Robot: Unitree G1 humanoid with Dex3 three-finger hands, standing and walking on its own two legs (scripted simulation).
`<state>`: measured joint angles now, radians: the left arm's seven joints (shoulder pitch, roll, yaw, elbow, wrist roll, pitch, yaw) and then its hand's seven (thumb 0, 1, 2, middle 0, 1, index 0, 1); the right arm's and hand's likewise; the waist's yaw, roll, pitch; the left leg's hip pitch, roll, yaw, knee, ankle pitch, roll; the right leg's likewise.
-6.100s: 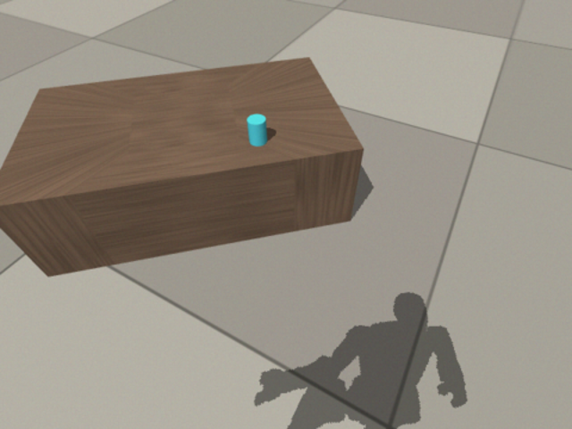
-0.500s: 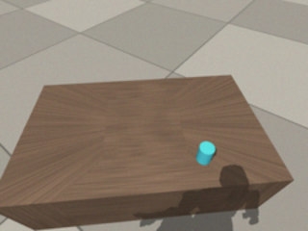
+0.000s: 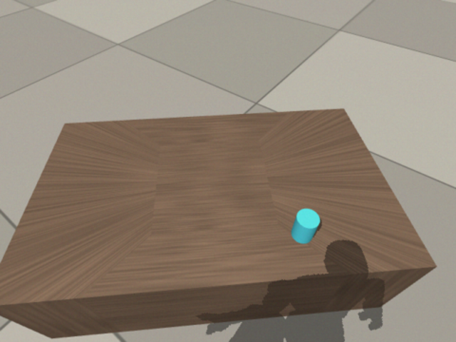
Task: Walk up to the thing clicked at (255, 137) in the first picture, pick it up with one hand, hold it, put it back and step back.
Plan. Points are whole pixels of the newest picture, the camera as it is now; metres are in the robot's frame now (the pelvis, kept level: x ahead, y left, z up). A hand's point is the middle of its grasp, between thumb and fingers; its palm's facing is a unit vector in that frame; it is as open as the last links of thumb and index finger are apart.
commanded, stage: stand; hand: right
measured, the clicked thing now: (304, 226) +0.51 -0.22 -0.31
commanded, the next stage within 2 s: go down in 0.84 s
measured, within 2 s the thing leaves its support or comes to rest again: neither
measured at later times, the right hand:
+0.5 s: hand out of the picture +0.09 -0.26 -0.15, palm faces -0.01 +0.94 -0.35, open 7.4 cm
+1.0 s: hand out of the picture +0.09 -0.25 -0.15, palm faces +0.01 +0.94 -0.34, open 7.6 cm
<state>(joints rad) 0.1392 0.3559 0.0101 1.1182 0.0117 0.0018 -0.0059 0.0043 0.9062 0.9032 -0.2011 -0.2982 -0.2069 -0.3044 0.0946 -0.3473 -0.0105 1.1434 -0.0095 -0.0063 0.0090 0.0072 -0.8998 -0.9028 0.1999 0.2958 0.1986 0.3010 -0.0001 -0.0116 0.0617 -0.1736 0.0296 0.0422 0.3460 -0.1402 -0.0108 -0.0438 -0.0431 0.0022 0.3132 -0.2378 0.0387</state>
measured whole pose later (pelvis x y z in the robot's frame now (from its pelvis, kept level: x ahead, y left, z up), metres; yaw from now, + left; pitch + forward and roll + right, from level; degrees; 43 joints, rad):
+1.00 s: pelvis +0.00 +0.00 +0.00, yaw +0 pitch -1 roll +0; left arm 0.15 0.35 0.02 1.05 -0.02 -0.01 0.01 0.01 0.88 0.88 -0.18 -0.28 -0.19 -0.28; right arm 0.12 -0.34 -0.01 1.07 0.02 0.00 -0.01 0.01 -0.88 -0.88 0.18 0.27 0.18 0.28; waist 0.00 -0.01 0.06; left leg -0.21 0.03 0.04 0.38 -0.15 -0.01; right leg -0.08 -0.05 0.00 0.36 -0.26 0.04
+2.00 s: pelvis +0.01 -0.02 -0.05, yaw -1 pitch +11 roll +1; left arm 0.33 0.27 0.11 0.43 -0.02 -0.10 0.06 -0.01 -0.50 0.04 -0.06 -0.05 -0.07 -0.06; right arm 0.30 -0.34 -0.14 0.24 0.01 0.45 0.05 0.00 0.57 -0.05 0.02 0.06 0.03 0.07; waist 0.01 -0.03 -0.10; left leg -0.65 0.06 0.05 0.85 -0.39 -0.04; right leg -0.56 -0.03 0.04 0.90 -0.53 0.02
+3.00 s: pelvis -0.03 -0.02 -0.06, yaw +0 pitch +11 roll +1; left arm 0.39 0.28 0.00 0.33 -0.02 -0.20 0.09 -0.01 -0.51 0.05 -0.06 -0.06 -0.07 -0.06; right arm -0.37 -0.62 -0.46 0.87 0.09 0.10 0.32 -0.01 0.50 -0.03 0.05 0.05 0.05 0.05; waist 0.09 0.01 -0.07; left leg -0.74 0.05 0.04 0.87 -0.32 -0.03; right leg -0.66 -0.03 0.03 0.95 -0.49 0.01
